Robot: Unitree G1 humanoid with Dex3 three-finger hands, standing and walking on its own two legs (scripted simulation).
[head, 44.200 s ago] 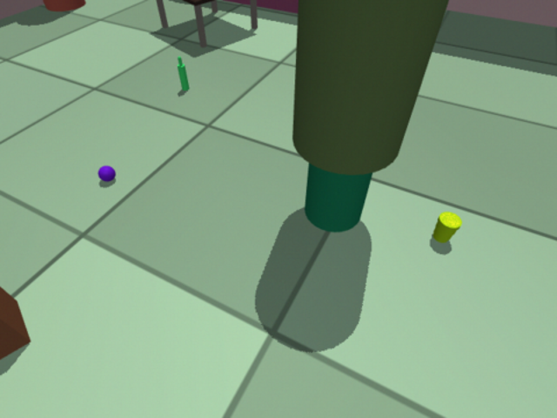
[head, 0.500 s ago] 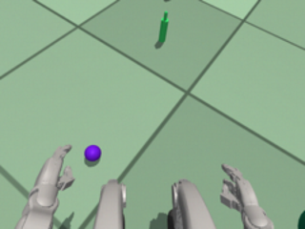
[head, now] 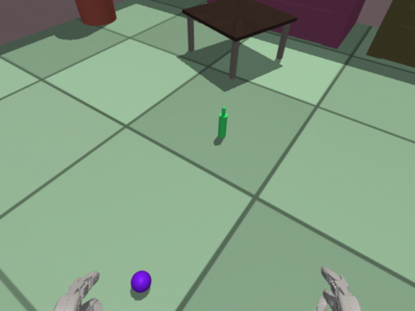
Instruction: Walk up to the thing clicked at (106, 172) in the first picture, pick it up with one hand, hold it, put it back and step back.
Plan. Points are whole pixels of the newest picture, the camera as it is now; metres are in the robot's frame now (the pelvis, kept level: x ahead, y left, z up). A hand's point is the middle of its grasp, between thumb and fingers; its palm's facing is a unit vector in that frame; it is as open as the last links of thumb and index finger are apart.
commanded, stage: home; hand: left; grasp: from above
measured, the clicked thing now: (141, 281) +0.42 +0.25 -0.67
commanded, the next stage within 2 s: none
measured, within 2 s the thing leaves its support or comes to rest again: neither
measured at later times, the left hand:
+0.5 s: hand out of the picture +0.16 +0.18 -0.04, palm faces +0.06 -0.98 -0.21, open 7.4 cm
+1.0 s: hand out of the picture +0.16 +0.18 -0.04, palm faces +0.05 -0.98 -0.20, open 7.4 cm
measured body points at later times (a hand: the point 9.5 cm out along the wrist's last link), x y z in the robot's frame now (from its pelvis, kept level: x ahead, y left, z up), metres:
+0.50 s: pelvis +0.00 +0.00 +0.01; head +0.02 +0.01 +0.46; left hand +0.15 +0.23 -0.02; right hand +0.17 -0.24 -0.05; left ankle +0.01 +0.12 -0.67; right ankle -0.01 -0.14 -0.67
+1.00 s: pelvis +0.00 +0.00 +0.01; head +0.02 +0.01 +0.46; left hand +0.15 +0.23 -0.02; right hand +0.16 -0.24 -0.05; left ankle +0.01 +0.12 -0.67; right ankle -0.01 -0.14 -0.67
